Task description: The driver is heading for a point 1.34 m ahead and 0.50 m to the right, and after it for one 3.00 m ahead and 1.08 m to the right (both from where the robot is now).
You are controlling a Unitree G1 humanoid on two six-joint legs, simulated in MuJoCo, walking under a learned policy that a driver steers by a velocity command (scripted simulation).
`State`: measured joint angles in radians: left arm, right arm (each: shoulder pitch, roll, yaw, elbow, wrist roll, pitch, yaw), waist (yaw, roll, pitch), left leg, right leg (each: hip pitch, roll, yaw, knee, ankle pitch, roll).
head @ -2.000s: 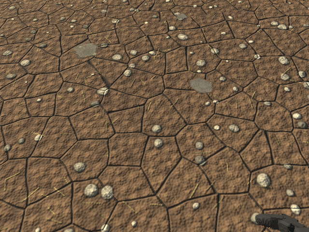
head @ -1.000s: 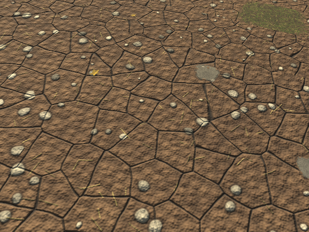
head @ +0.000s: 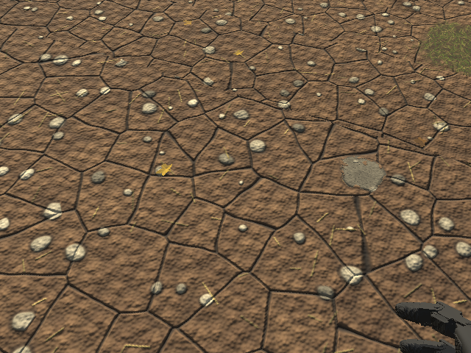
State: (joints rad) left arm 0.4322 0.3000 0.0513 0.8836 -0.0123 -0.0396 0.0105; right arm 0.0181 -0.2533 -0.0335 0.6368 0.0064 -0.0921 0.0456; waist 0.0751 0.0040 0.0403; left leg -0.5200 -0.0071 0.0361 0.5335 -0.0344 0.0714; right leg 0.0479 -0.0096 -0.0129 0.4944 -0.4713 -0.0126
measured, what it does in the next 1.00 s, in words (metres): walks ahead, turning right: right foot, then left foot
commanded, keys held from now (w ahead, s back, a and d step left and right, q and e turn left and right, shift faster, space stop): w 0.10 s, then w+e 0.90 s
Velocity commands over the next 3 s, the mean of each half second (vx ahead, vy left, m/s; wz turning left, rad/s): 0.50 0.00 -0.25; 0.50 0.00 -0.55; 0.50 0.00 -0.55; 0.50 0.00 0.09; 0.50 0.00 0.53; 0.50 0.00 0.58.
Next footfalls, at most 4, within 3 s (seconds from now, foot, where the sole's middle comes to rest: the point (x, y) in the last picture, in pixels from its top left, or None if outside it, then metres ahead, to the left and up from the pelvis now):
0.52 right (317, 352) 0.45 -0.15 -0.75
1.00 left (275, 243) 0.77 -0.03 -0.75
1.54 right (401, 230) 0.85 -0.43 -0.75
1.98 left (377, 156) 1.15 -0.39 -0.75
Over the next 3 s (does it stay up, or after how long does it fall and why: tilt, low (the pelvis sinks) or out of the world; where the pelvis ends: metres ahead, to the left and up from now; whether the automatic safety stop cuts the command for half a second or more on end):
stays up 1.42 -0.70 -0.16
